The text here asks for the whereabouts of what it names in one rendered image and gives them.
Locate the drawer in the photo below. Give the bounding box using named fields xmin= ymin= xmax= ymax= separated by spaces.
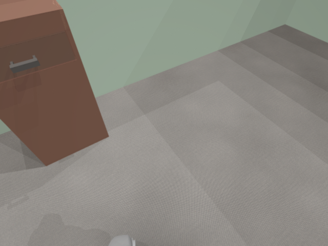
xmin=0 ymin=31 xmax=75 ymax=82

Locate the handle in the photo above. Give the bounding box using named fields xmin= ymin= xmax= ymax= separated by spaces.
xmin=9 ymin=55 xmax=40 ymax=73

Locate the cabinet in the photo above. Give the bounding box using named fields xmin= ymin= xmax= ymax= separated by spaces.
xmin=0 ymin=0 xmax=109 ymax=166

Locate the robot left thigh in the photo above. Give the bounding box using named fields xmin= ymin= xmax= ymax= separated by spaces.
xmin=108 ymin=235 xmax=136 ymax=246

